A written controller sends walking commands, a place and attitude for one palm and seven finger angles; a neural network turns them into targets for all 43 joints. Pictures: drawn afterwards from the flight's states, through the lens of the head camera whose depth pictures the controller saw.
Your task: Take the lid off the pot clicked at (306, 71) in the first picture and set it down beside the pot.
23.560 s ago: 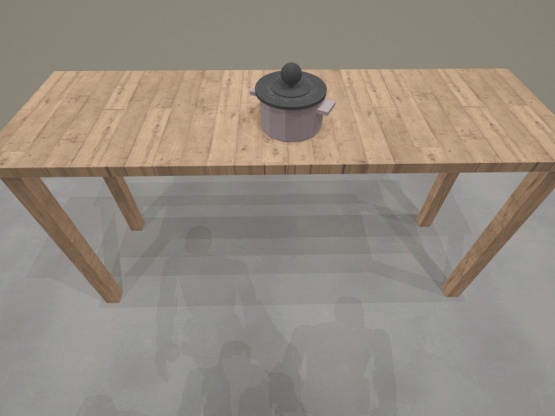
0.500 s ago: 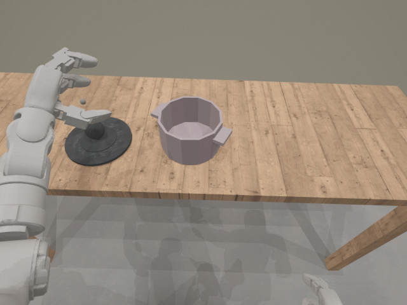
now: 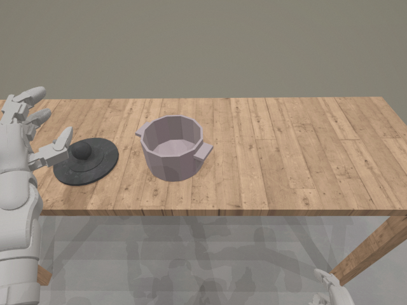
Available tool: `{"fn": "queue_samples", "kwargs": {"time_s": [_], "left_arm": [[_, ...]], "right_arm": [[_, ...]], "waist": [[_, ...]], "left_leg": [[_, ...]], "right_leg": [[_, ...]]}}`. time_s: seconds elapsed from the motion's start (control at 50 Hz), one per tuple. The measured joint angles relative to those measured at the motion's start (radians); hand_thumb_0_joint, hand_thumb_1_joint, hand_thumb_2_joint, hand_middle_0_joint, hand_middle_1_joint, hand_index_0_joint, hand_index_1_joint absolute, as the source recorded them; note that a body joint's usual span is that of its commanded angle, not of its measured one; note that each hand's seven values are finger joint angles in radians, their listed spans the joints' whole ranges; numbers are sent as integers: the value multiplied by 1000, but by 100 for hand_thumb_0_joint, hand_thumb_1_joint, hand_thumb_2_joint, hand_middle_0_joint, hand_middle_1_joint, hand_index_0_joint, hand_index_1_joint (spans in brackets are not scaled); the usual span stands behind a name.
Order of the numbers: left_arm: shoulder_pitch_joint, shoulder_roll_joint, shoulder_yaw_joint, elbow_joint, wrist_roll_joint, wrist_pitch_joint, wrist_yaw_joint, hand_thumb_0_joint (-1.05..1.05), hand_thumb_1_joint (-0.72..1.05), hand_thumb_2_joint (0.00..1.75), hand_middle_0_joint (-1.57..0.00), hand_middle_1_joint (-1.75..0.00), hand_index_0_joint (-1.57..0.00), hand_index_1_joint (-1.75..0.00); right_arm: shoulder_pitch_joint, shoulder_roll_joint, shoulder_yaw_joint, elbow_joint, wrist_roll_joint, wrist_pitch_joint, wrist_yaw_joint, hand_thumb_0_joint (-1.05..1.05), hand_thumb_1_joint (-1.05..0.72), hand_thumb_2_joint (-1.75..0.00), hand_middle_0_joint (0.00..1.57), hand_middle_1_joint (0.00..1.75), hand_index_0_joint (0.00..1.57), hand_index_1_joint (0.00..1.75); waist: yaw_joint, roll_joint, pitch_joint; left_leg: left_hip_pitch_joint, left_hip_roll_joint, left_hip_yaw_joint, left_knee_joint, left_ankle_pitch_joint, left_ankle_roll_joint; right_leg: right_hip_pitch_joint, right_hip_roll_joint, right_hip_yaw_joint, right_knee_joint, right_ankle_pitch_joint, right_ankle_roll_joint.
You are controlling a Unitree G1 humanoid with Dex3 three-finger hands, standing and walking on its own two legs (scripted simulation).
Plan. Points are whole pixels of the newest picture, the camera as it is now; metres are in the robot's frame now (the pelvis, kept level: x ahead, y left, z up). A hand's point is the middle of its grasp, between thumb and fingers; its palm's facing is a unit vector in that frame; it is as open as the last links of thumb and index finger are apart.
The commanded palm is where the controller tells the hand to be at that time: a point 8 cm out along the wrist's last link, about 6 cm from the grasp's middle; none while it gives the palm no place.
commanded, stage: draw the hand back to the body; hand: left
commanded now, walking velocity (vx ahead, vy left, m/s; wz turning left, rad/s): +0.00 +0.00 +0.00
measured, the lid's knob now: (81, 150) +0.47 +0.37 +0.01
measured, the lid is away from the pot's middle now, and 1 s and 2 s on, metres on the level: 0.25 0.25 0.25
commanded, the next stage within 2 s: step back with the hand held close in 1.12 s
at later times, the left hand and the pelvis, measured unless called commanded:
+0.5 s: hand (43, 181) +0.25 +0.27 +0.17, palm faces +0.44 -0.86 -0.27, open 7.5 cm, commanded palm +0.19 +0.31 +0.18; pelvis +0.00 +0.01 +0.00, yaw +0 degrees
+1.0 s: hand (23, 238) +0.17 +0.27 +0.16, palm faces +0.37 -0.86 -0.36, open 7.4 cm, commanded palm +0.11 +0.31 +0.17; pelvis -0.01 +0.02 +0.00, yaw +1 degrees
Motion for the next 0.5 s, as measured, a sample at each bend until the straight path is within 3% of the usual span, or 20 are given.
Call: {"fn": "queue_samples", "kwargs": {"time_s": [0.34, 0.5], "left_arm": [[217, -63, -10, -234, -22, -17, -5, 1, 78, 87, -22, -37, -22, -37], [320, -78, -29, -341, -23, -23, -8, 1, 87, 89, -21, -32, -21, -32]], "right_arm": [[-55, 41, 9, -18, -15, -36, -3, 1, -91, -90, 20, 30, 20, 30], [-53, 53, 15, -20, -25, -46, -1, 1, -91, -90, 20, 30, 20, 30]], "waist": [[30, 4, 12], [40, 0, 23]], "left_leg": [[36, -3, 4, -20, 7, -2], [52, -12, 5, -29, 12, 5]], "right_leg": [[37, -4, 3, -23, 9, 1], [58, -14, 3, -40, 18, 10]]}}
